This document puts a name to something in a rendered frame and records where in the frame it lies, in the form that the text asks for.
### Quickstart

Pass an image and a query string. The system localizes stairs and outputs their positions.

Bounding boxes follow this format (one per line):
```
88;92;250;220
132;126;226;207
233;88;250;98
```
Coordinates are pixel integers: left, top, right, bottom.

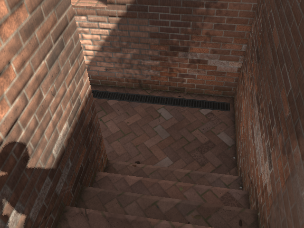
57;160;259;228

